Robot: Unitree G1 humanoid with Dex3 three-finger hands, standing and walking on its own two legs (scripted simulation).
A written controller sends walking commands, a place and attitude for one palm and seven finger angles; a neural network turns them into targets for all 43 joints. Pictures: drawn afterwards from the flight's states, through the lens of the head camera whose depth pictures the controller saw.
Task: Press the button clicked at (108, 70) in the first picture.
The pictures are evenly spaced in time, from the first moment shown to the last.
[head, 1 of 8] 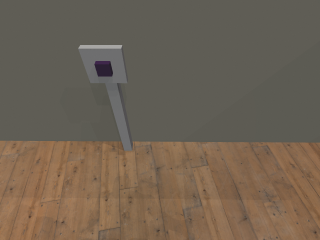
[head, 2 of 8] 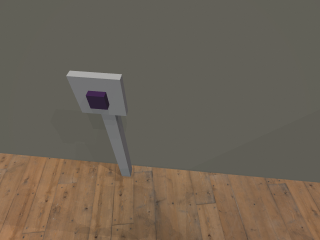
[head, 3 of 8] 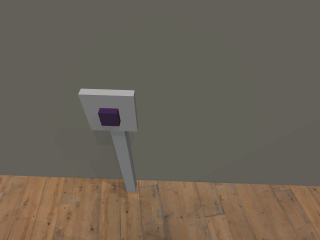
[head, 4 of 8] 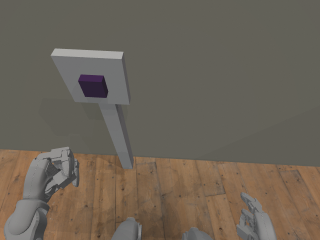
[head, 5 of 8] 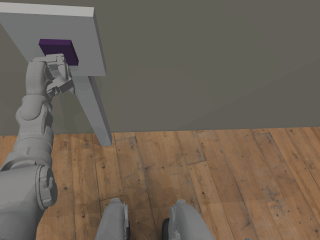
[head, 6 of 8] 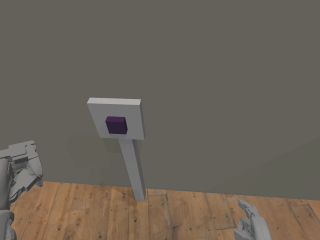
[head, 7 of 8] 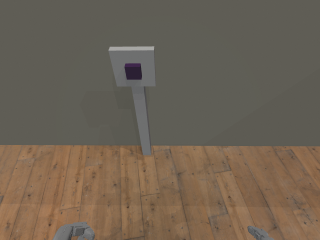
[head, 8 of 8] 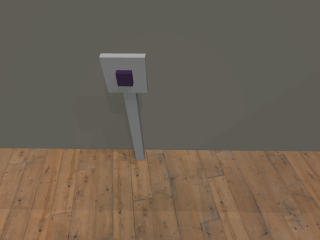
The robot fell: no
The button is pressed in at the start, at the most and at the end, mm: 0 9 0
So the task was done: yes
